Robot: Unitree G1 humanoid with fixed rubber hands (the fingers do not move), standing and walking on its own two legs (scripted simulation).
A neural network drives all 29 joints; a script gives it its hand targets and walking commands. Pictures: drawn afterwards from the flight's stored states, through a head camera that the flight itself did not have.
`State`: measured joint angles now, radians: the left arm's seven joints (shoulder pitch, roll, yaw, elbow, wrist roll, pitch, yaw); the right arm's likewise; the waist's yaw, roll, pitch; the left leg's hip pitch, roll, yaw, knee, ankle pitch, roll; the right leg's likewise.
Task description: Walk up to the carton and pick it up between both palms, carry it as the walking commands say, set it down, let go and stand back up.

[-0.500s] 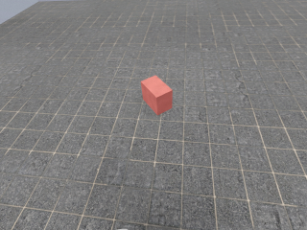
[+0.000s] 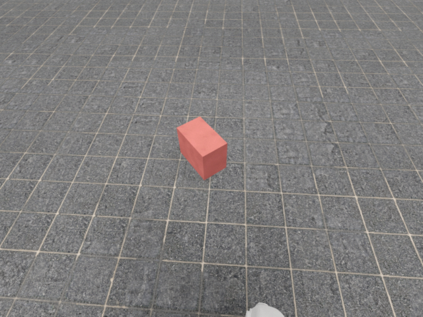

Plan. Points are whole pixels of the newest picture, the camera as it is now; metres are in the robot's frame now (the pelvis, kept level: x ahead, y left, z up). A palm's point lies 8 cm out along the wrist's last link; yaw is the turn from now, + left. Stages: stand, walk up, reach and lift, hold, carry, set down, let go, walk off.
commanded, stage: walk up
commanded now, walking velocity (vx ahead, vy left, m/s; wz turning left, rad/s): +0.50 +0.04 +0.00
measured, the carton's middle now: (202, 148) +1.05 +0.07 -0.64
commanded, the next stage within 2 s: none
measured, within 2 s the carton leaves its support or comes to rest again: neither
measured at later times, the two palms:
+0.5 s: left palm (90, 301) +0.18 +0.27 -0.16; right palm (286, 205) +0.39 -0.19 -0.12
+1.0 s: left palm (121, 180) +0.49 +0.27 -0.15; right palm (273, 151) +0.58 -0.18 -0.13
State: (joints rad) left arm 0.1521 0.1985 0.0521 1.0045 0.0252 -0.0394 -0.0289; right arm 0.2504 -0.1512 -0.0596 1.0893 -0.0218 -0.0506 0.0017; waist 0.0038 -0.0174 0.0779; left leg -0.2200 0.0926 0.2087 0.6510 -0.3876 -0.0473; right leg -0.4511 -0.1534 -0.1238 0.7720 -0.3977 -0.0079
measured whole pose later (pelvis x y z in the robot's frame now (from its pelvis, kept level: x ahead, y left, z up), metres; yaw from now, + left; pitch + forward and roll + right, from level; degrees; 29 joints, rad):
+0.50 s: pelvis +0.26 +0.05 -0.01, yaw +0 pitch +0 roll +1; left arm 0.36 0.21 0.05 1.14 0.02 -0.03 -0.01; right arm 0.06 -0.18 -0.07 0.99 -0.04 -0.08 0.01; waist 0.07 -0.08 0.09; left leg -0.44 0.11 0.20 0.74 -0.28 0.01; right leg -0.38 -0.12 -0.04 1.28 -0.47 0.01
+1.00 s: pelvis +0.49 +0.05 +0.00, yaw +4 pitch -1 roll -1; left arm 0.26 0.17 0.06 1.05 0.04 -0.05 0.00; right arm 0.17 -0.17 -0.07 0.99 -0.02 -0.02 0.02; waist 0.02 -0.02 0.06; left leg -0.44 0.10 0.11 0.73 -0.32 -0.02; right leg -0.19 -0.13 -0.22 0.69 -0.45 0.04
